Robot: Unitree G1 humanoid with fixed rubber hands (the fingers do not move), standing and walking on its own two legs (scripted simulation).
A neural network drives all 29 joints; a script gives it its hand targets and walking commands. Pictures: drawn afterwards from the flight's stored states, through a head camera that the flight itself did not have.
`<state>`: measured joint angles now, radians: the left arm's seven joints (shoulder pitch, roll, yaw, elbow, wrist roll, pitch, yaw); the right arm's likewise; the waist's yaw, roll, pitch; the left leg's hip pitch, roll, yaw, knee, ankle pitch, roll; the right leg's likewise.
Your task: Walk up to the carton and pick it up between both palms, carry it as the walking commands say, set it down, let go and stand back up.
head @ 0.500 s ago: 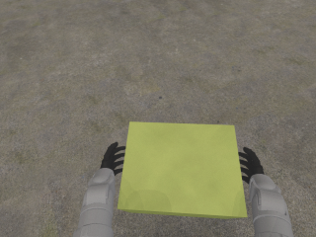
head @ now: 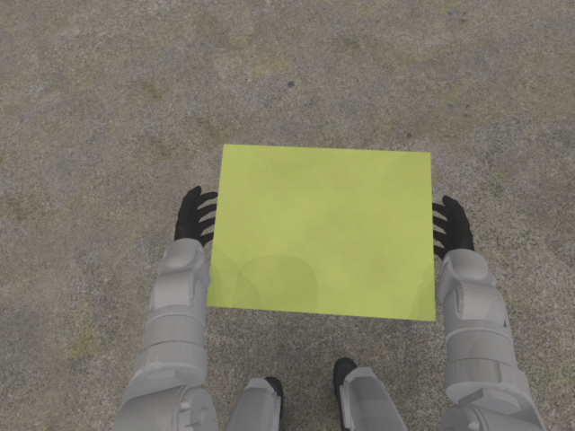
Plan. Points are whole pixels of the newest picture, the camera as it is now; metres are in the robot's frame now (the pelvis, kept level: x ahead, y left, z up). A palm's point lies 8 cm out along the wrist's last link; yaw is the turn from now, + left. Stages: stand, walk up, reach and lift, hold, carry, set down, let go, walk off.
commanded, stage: set down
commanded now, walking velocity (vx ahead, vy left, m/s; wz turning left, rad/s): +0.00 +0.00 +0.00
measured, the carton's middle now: (318, 237) +0.42 -0.03 -0.14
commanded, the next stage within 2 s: none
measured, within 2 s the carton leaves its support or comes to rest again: neither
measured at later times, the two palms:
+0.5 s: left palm (206, 241) +0.43 +0.17 -0.15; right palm (427, 246) +0.40 -0.21 -0.17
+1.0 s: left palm (221, 243) +0.45 +0.16 -0.24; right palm (414, 246) +0.43 -0.21 -0.25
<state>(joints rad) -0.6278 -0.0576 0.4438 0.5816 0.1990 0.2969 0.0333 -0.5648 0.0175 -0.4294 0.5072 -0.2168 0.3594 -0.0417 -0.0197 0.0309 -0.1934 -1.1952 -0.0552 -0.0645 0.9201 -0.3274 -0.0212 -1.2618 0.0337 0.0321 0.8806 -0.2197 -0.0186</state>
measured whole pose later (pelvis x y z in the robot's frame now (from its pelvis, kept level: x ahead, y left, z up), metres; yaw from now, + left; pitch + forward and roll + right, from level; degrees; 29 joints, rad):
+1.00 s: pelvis -0.04 +0.01 -0.15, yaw +2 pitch +52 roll +3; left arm -0.96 0.06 0.38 0.70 0.09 0.31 0.14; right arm -0.94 -0.16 -0.37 0.71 -0.12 0.35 -0.08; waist -0.03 0.05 -0.28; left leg -1.96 -0.12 -0.05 1.52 -0.48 -0.03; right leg -2.03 0.05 0.06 1.47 -0.36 0.01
